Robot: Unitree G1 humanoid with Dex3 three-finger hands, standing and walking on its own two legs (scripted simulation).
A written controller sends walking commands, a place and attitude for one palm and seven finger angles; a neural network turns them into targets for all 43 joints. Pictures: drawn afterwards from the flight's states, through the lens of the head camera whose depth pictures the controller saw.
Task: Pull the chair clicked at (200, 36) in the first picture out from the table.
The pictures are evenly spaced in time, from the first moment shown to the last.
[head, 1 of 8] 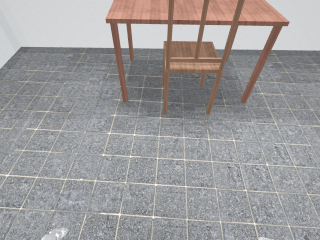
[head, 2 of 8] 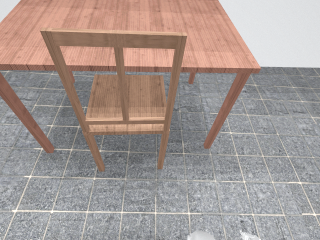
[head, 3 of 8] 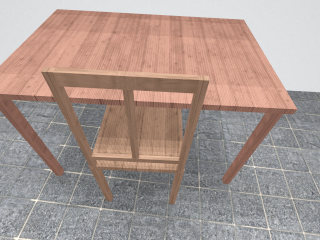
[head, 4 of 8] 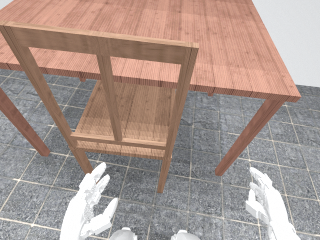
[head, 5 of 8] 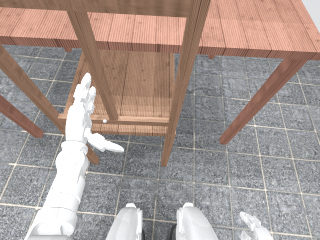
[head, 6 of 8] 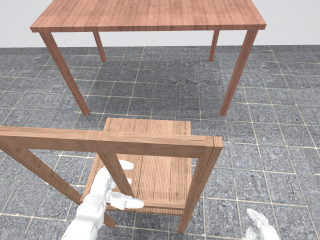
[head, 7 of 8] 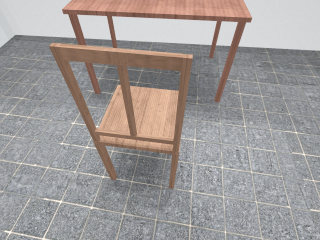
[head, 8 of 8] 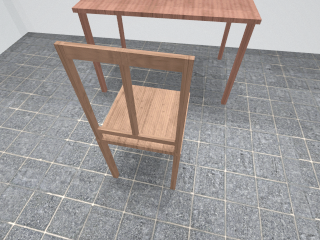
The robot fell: no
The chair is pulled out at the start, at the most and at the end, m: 0.00 0.67 0.67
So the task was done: yes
